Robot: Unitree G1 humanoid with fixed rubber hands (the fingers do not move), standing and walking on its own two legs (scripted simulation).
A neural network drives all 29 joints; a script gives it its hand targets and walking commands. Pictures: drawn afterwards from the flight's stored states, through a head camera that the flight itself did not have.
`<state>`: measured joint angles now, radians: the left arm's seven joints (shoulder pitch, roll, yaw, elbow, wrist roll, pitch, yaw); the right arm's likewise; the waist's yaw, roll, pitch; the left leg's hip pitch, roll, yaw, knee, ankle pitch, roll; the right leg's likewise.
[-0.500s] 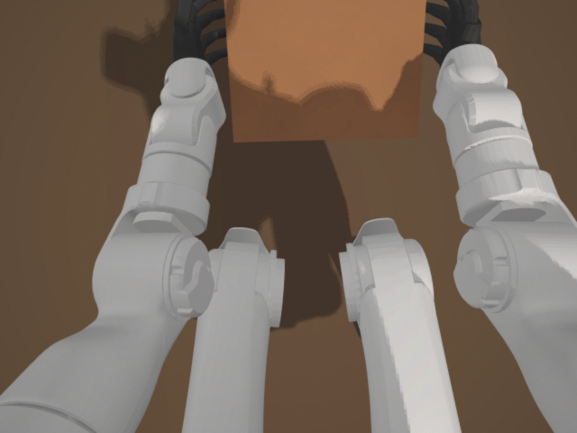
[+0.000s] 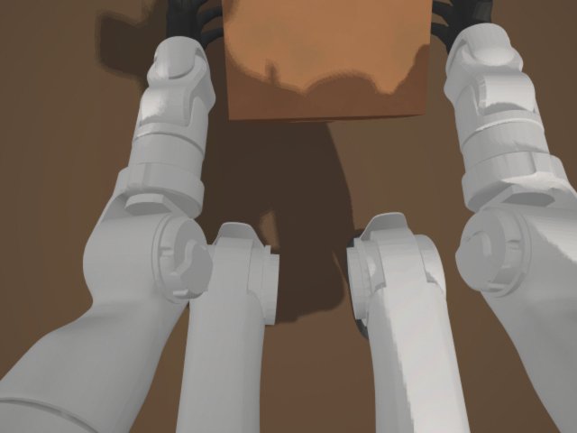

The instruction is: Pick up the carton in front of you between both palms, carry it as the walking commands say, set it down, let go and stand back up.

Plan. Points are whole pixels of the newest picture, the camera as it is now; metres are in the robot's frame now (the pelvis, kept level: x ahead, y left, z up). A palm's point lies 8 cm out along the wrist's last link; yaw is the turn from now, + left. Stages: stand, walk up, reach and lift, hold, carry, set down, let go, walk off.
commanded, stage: set down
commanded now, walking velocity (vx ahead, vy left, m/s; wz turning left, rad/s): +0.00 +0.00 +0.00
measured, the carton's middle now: (319, 44) +0.54 -0.04 -0.25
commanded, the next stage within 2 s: let go in 1.72 s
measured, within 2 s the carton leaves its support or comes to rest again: neither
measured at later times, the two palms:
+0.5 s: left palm (185, 61) +0.52 +0.13 -0.18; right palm (463, 52) +0.50 -0.20 -0.19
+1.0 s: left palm (130, 29) +0.52 +0.15 -0.08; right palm (551, 14) +0.50 -0.23 -0.08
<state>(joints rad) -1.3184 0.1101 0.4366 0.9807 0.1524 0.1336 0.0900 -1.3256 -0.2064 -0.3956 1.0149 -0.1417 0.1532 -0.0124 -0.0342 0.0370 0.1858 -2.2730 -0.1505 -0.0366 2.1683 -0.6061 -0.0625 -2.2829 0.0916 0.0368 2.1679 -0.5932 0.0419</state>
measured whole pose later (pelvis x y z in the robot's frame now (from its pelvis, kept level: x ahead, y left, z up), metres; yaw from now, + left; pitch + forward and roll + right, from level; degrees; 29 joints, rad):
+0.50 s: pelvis +0.00 +0.00 -0.01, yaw +0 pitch +39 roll +1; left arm -1.30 0.19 0.30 1.09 0.06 0.04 0.08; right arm -1.31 -0.28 -0.30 1.15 -0.04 0.03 -0.02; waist -0.03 0.03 0.24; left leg -2.26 -0.12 -0.01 2.21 -0.63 -0.05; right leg -2.28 0.07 0.03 2.21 -0.62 0.04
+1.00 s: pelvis -0.01 +0.00 +0.04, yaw +0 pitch +41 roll +2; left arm -1.19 0.25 0.19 0.90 -0.12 0.11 0.14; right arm -1.19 -0.34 -0.17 0.95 0.15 0.09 -0.06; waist -0.03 0.01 0.12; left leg -2.16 -0.08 -0.01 2.03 -0.58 -0.03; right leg -2.18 0.05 0.02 2.03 -0.55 0.00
